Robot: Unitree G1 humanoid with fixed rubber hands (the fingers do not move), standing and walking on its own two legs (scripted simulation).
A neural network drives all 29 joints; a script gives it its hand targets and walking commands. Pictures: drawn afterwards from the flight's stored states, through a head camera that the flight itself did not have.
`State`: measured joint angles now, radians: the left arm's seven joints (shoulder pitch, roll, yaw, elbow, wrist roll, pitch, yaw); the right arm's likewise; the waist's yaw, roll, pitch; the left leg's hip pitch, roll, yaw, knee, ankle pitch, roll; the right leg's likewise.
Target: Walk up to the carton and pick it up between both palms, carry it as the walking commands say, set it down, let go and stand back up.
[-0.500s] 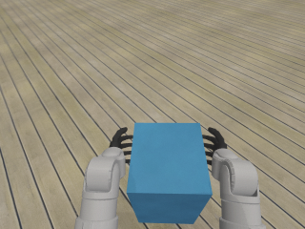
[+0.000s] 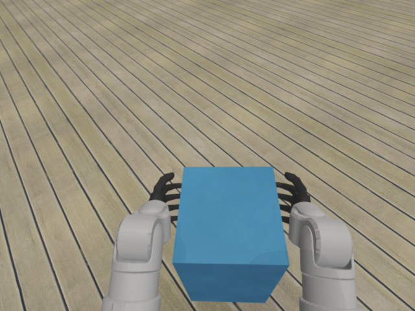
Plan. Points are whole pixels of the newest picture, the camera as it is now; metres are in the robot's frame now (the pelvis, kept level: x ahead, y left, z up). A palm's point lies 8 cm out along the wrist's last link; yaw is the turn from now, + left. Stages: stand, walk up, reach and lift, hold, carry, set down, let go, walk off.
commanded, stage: carry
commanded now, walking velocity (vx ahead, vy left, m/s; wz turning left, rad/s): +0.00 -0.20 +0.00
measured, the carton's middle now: (227, 240) +0.27 -0.02 -0.01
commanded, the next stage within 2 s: none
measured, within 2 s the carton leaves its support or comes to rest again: neither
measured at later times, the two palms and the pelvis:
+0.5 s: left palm (218, 243) +0.23 +0.00 +0.09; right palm (377, 232) +0.24 -0.25 +0.09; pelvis -0.07 -0.13 -0.01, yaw +0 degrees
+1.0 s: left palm (292, 278) +0.17 -0.10 +0.09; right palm out of the picture +0.19 -0.35 +0.10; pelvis -0.12 -0.24 +0.00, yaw +0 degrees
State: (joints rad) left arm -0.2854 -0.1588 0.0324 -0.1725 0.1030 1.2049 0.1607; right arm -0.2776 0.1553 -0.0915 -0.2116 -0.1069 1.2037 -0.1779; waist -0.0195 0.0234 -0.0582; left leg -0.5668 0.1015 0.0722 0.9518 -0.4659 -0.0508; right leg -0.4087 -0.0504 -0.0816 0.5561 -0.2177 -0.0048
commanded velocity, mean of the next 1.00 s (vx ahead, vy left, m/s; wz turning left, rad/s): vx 0.00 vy -0.20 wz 0.00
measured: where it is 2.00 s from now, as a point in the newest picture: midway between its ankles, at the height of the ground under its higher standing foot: outside the picture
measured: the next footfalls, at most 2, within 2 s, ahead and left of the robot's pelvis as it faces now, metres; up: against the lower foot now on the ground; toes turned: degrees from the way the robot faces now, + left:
left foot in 0.16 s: +0.02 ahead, +0.06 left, +0.00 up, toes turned +9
right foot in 0.48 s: +0.00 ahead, -0.29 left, +0.00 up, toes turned -4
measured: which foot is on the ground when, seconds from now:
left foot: up 0.00-0.14, down 0.16-0.48, up 0.50-0.70, down 0.72-1.00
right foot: down 0.00-0.16, up 0.18-0.46, down 0.48-0.72, up 0.74-1.00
